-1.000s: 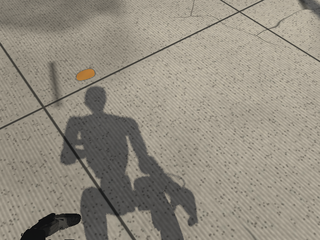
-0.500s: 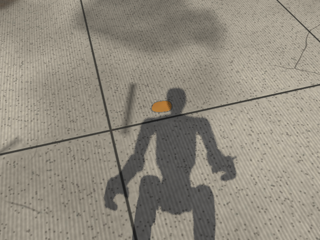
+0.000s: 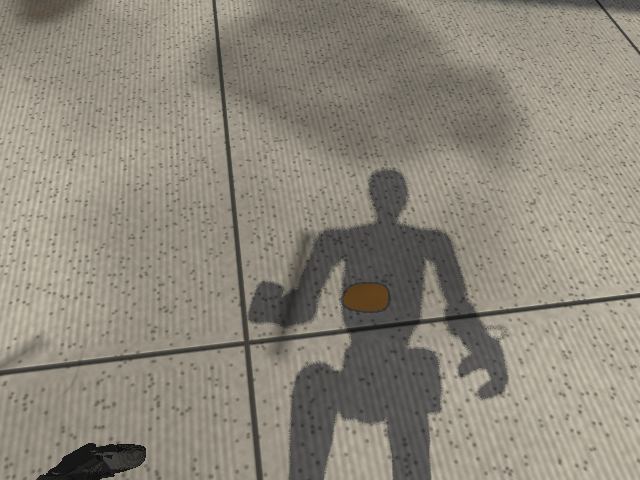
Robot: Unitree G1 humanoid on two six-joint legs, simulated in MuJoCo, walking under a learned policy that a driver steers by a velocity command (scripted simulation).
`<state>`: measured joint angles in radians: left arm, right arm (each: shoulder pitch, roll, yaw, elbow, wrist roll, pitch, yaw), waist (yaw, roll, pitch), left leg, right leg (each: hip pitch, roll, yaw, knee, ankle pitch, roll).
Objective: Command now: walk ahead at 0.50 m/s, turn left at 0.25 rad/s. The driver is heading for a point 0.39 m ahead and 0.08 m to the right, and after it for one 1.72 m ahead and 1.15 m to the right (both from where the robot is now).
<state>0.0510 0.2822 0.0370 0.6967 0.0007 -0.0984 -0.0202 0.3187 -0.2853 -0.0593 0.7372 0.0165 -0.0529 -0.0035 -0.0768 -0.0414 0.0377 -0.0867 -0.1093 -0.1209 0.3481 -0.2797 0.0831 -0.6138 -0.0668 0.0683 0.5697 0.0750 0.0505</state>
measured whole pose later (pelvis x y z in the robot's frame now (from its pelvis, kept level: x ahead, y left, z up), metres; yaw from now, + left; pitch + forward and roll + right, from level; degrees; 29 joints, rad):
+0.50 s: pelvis +0.28 -0.04 +0.00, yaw -2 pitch +2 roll -1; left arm 0.40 0.27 0.05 0.83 -0.02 -0.06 0.00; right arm 0.05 -0.27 -0.03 0.66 0.00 -0.09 0.02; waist 0.11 0.04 0.03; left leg -0.58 0.06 -0.09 0.57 -0.01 -0.04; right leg -0.08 0.07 0.06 0.29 -0.25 -0.05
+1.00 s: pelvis +0.53 -0.04 -0.01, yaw -20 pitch +1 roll +3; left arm 0.11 0.29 0.06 0.65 -0.02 -0.02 -0.04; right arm 0.32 -0.30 -0.08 0.84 0.01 -0.08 0.00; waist -0.09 -0.04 0.03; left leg 0.04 0.00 0.21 0.24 -0.30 -0.01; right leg -0.66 -0.10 0.01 0.71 -0.03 -0.01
